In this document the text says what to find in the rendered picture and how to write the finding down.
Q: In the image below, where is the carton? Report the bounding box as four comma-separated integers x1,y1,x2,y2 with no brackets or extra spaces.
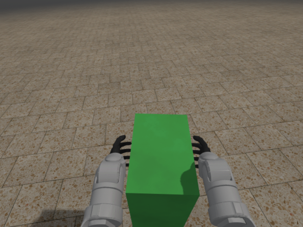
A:
125,113,200,227

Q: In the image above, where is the right robot hand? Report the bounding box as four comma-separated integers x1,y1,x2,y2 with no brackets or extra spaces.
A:
192,136,211,168

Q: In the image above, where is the left robot forearm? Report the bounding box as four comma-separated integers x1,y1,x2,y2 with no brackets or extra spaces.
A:
81,153,126,227

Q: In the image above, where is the left robot hand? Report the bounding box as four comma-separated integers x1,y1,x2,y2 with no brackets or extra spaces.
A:
110,135,132,166

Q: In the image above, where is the right robot forearm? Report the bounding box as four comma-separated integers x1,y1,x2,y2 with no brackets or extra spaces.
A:
198,152,256,227

